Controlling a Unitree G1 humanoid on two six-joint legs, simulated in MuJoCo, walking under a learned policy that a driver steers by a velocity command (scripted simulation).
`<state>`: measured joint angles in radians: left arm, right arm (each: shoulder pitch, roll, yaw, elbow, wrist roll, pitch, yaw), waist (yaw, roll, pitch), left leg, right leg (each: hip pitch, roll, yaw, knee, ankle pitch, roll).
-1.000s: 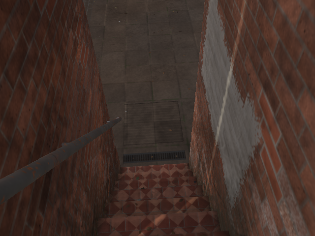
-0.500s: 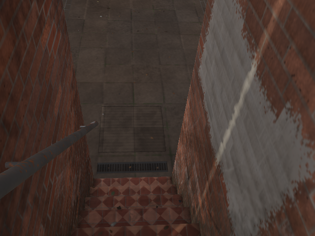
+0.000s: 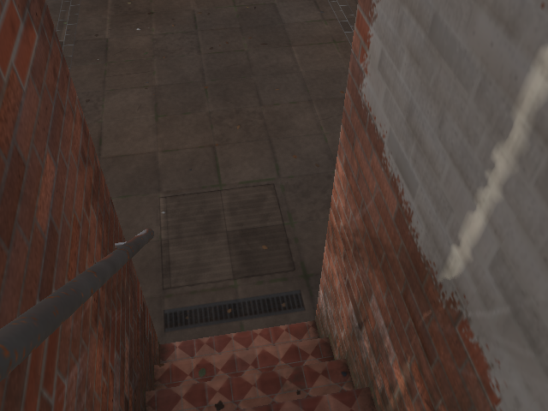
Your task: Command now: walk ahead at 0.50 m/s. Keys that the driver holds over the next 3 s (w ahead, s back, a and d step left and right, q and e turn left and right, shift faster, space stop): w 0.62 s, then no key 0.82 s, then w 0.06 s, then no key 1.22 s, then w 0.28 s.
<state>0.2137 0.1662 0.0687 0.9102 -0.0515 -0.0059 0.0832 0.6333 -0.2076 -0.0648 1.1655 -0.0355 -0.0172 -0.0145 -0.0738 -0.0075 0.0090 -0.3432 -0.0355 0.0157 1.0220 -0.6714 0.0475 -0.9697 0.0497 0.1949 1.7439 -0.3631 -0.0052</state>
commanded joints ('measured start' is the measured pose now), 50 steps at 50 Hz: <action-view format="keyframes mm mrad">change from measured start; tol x64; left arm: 1 200 43 5 4 29 34 -33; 46 -193 56 -35 -236 22 12 -134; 50 546 217 34 -16 85 -18 -107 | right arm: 1 -228 -156 -6 -108 5 -33 -73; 50 -231 -30 -14 -138 82 -24 -36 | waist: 1 202 48 56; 30 -411 9 -72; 50 347 64 -27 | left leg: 1 -142 322 -446 -225 1028 139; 11 -368 -2 -22 842 770 21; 13 -725 -175 -160 1389 -248 -8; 24 -87 43 -77 -352 1329 -107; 30 500 219 -85 -482 995 119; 32 570 244 -270 -261 1817 119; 50 -331 -160 -111 933 397 -44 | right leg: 1 98 -86 82 -309 421 53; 12 1143 -188 -232 -1478 753 -149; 27 341 -155 33 -565 90 -141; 31 -145 189 -123 800 -555 -13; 50 1109 -252 -139 -1601 1217 -90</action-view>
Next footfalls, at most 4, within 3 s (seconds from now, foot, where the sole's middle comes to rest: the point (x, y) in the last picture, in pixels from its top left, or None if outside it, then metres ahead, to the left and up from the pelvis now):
0.24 right None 0.21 -0.16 -0.94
0.60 left None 0.42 0.09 -1.17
1.00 right None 0.66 -0.11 -1.40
1.30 left None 0.73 0.18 -1.40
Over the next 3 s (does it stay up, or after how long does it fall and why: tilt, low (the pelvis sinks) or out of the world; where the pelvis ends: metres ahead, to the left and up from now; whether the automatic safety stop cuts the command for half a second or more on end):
stays up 0.69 0.01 -0.66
